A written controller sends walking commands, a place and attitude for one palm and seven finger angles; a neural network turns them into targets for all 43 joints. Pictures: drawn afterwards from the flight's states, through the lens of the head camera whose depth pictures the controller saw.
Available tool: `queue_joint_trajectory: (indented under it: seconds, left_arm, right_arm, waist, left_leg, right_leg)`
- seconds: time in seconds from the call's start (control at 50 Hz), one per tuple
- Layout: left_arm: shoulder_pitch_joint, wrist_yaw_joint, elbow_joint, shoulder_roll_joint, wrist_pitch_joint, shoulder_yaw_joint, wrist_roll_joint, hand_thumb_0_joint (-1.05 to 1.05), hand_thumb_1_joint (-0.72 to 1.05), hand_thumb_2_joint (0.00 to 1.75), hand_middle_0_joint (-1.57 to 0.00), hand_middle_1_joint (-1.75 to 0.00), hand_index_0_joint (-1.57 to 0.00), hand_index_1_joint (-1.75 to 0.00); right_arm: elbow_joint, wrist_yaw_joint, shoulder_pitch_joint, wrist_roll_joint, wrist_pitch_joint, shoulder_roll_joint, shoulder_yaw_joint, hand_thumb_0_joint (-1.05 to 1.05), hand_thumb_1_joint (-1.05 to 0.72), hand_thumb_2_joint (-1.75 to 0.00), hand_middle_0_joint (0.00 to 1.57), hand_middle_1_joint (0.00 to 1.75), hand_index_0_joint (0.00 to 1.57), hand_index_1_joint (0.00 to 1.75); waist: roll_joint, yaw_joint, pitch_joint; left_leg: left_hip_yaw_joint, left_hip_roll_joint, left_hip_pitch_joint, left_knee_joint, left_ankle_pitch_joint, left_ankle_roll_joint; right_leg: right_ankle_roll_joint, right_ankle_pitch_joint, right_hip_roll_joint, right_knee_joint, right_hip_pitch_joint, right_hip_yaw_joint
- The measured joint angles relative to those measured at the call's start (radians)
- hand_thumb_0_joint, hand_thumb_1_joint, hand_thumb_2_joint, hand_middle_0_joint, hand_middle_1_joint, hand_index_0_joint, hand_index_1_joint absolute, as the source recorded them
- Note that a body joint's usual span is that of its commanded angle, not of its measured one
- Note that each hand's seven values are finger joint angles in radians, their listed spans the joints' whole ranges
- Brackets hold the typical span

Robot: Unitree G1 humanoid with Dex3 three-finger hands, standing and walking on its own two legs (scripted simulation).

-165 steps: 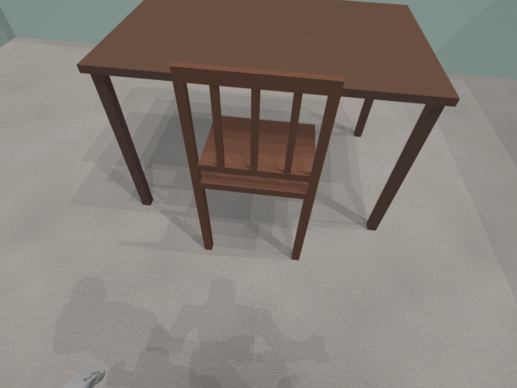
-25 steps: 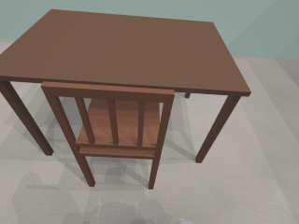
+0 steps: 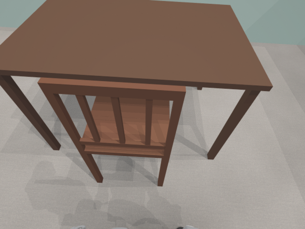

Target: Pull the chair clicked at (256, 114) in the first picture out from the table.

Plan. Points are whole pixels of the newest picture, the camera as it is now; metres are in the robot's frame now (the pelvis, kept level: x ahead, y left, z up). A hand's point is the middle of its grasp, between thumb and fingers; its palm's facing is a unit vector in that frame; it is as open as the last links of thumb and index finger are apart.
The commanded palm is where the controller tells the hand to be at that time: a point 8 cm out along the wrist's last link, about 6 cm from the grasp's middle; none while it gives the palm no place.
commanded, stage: come to a stop and stand still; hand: left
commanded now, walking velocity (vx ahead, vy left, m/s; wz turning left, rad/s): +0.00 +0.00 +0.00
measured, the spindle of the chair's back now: (119, 122) +0.47 +0.15 -0.08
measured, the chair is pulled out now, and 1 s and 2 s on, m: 0.00 0.00 0.00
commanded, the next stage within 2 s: look again from close up in 0.98 s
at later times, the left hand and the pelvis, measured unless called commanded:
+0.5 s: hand out of the picture -0.10 +0.23 -0.16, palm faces +0.02 -0.98 -0.21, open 7.4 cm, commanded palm none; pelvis -0.06 +0.06 +0.02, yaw -1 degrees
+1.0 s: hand out of the picture -0.14 +0.18 -0.16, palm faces +0.05 -0.99 -0.14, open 7.4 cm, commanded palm none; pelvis -0.08 +0.04 +0.02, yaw +0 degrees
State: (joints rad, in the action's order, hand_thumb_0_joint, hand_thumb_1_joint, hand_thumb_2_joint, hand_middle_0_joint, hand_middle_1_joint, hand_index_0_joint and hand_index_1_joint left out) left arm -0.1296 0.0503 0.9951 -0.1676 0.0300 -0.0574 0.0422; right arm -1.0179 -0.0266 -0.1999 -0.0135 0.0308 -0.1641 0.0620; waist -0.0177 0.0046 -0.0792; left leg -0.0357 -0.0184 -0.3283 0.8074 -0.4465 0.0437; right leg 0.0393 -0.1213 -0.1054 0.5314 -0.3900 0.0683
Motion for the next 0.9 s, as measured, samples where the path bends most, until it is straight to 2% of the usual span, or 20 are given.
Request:
queue_joint_trajectory:
  seconds: [0.02, 0.04, 0.06, 0.08, 0.12, 0.18, 0.22, 0.28, 0.38, 0.44, 0.48, 0.56, 0.7, 0.9]
  left_arm:
    - [-0.009, -0.002, 0.000, -0.006, 0.005, -0.003, -0.002, 0.00, 0.91, 0.90, -0.20, -0.30, -0.20, -0.30]
    - [-0.016, -0.004, 0.000, -0.016, 0.011, -0.006, -0.006, 0.00, 0.91, 0.90, -0.20, -0.30, -0.20, -0.30]
    - [-0.024, -0.006, 0.005, -0.025, 0.021, -0.010, -0.011, 0.00, 0.91, 0.90, -0.20, -0.30, -0.20, -0.30]
    - [-0.036, -0.006, 0.010, -0.032, 0.031, -0.014, -0.014, 0.00, 0.91, 0.90, -0.20, -0.30, -0.20, -0.30]
    - [-0.059, -0.008, 0.023, -0.040, 0.047, -0.019, -0.012, 0.01, 0.91, 0.90, -0.20, -0.30, -0.20, -0.30]
    - [-0.094, -0.013, 0.032, -0.045, 0.044, -0.021, -0.011, 0.01, 0.91, 0.90, -0.20, -0.30, -0.20, -0.30]
    - [-0.122, -0.014, 0.041, -0.045, 0.035, -0.017, -0.012, 0.01, 0.91, 0.90, -0.20, -0.30, -0.19, -0.30]
    - [-0.159, -0.013, 0.064, -0.041, 0.034, -0.006, -0.015, 0.01, 0.91, 0.90, -0.20, -0.30, -0.19, -0.30]
    - [-0.198, -0.011, 0.110, -0.016, 0.036, 0.017, -0.019, 0.01, 0.91, 0.90, -0.20, -0.30, -0.19, -0.30]
    - [-0.212, -0.007, 0.131, 0.002, 0.024, 0.027, -0.021, 0.01, 0.91, 0.90, -0.20, -0.30, -0.19, -0.30]
    - [-0.212, -0.002, 0.148, 0.020, 0.011, 0.034, -0.022, 0.01, 0.91, 0.90, -0.20, -0.30, -0.19, -0.30]
    - [-0.233, 0.000, 0.164, 0.048, -0.017, 0.051, -0.026, 0.01, 0.91, 0.90, -0.20, -0.30, -0.19, -0.30]
    - [-0.245, 0.002, 0.175, 0.068, -0.021, 0.059, -0.029, 0.01, 0.91, 0.90, -0.20, -0.30, -0.19, -0.30]
    - [-0.254, 0.000, 0.156, 0.089, -0.029, 0.055, -0.026, 0.00, 0.91, 0.90, -0.20, -0.30, -0.20, -0.30]
  right_arm:
    - [0.008, 0.001, -0.001, 0.000, -0.008, -0.001, -0.001, 0.00, -0.91, -0.90, 0.19, 0.30, 0.20, 0.29]
    - [0.012, 0.001, -0.002, -0.001, -0.016, 0.002, -0.002, 0.00, -0.91, -0.90, 0.19, 0.30, 0.20, 0.29]
    - [0.013, 0.001, -0.002, -0.004, -0.019, 0.010, -0.004, 0.00, -0.91, -0.90, 0.19, 0.30, 0.20, 0.29]
    - [0.018, 0.002, -0.010, -0.009, -0.018, 0.017, -0.010, 0.00, -0.91, -0.90, 0.19, 0.30, 0.20, 0.29]
    - [0.019, -0.003, -0.030, -0.016, -0.016, 0.032, -0.022, 0.00, -0.91, -0.90, 0.19, 0.30, 0.20, 0.29]
    - [0.006, -0.013, -0.052, -0.017, -0.010, 0.039, -0.034, 0.01, -0.92, -0.90, 0.19, 0.30, 0.20, 0.30]
    - [-0.003, -0.015, -0.057, -0.013, -0.009, 0.038, -0.040, 0.01, -0.92, -0.90, 0.20, 0.30, 0.20, 0.30]
    - [-0.010, -0.020, -0.056, -0.009, -0.014, 0.036, -0.043, 0.01, -0.92, -0.90, 0.20, 0.30, 0.20, 0.30]
    - [-0.028, -0.024, -0.057, -0.006, -0.022, 0.028, -0.042, 0.01, -0.92, -0.90, 0.20, 0.30, 0.20, 0.30]
    - [-0.052, -0.021, -0.068, -0.001, -0.022, 0.025, -0.043, 0.01, -0.92, -0.90, 0.20, 0.30, 0.20, 0.30]
    - [-0.077, -0.018, -0.074, 0.003, -0.018, 0.020, -0.043, 0.01, -0.92, -0.90, 0.20, 0.30, 0.20, 0.30]
    - [-0.117, -0.010, -0.095, 0.007, -0.014, 0.023, -0.050, 0.01, -0.92, -0.90, 0.20, 0.30, 0.20, 0.30]
    - [-0.156, -0.006, -0.130, 0.003, -0.010, 0.058, -0.064, 0.01, -0.91, -0.90, 0.20, 0.30, 0.20, 0.30]
    - [-0.164, -0.012, -0.158, -0.002, -0.007, 0.067, -0.058, 0.01, -0.91, -0.90, 0.19, 0.30, 0.20, 0.30]
  waist:
    - [-0.006, -0.002, 0.009]
    - [-0.022, -0.004, 0.015]
    - [-0.043, -0.008, 0.016]
    - [-0.051, -0.010, 0.025]
    - [-0.055, -0.008, 0.048]
    - [-0.054, -0.015, 0.070]
    - [-0.054, -0.022, 0.077]
    - [-0.051, -0.023, 0.074]
    - [-0.031, -0.007, 0.064]
    - [-0.021, -0.003, 0.067]
    - [0.004, -0.003, 0.064]
    - [0.039, 0.005, 0.070]
    - [0.016, 0.017, 0.084]
    - [0.004, 0.010, 0.084]
  left_leg:
    - [-0.005, -0.002, 0.039, -0.092, 0.049, -0.002]
    - [-0.014, 0.006, 0.063, -0.147, 0.076, -0.023]
    - [-0.027, 0.018, 0.068, -0.146, 0.081, -0.049]
    - [-0.034, 0.021, 0.070, -0.146, 0.082, -0.069]
    - [-0.037, 0.023, 0.082, -0.183, 0.102, -0.092]
    - [-0.033, 0.035, 0.100, -0.268, 0.162, -0.107]
    - [-0.038, 0.047, 0.107, -0.316, 0.195, -0.117]
    - [-0.049, 0.067, 0.109, -0.366, 0.233, -0.132]
    - [-0.067, 0.093, 0.105, -0.421, 0.280, -0.147]
    - [-0.077, 0.108, 0.096, -0.437, 0.300, -0.148]
    - [-0.073, 0.103, 0.095, -0.439, 0.308, -0.141]
    - [-0.060, 0.091, 0.116, -0.476, 0.337, -0.123]
    - [-0.058, 0.081, 0.121, -0.477, 0.347, -0.120]
    - [-0.040, 0.077, 0.083, -0.467, 0.359, -0.109]
  right_leg:
    - [0.008, -0.002, -0.002, 0.017, -0.011, -0.005]
    - [0.012, -0.011, -0.011, 0.045, -0.024, -0.016]
    - [0.009, -0.080, -0.013, 0.084, -0.037, -0.039]
    - [0.002, -0.171, 0.004, 0.134, -0.050, -0.065]
    - [-0.010, -0.248, 0.050, 0.261, -0.073, -0.109]
    - [-0.012, -0.235, 0.094, 0.432, -0.079, -0.127]
    - [-0.007, -0.223, 0.103, 0.463, -0.052, -0.119]
    - [-0.001, -0.253, 0.102, 0.390, 0.025, -0.097]
    - [-0.014, -0.312, 0.096, 0.147, 0.172, -0.073]
    - [-0.028, -0.237, 0.091, -0.030, 0.255, -0.073]
    - [-0.052, -0.200, 0.099, -0.107, 0.290, -0.068]
    - [-0.054, -0.165, 0.114, -0.149, 0.313, -0.058]
    - [-0.063, -0.162, 0.123, -0.135, 0.311, -0.056]
    - [-0.074, -0.161, 0.130, -0.116, 0.271, -0.041]
